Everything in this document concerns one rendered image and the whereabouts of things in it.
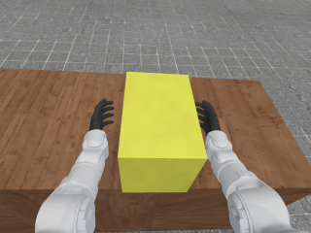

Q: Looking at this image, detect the left robot hand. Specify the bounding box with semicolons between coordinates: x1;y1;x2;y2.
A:
88;99;114;131

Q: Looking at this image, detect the robot right forearm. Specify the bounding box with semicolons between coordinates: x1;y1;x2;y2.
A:
205;130;291;224

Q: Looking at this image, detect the carton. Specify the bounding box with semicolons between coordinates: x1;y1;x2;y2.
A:
118;72;208;193

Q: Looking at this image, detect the robot left upper arm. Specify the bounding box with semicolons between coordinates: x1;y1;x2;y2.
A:
36;194;95;233

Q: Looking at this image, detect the right robot hand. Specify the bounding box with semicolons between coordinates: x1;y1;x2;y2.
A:
194;100;222;136

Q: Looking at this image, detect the robot left forearm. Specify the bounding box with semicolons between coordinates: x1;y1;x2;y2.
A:
35;129;109;233

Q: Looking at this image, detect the pedestal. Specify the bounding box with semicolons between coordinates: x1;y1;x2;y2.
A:
0;68;311;233

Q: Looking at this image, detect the robot right upper arm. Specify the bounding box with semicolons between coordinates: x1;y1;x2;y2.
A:
227;185;310;233

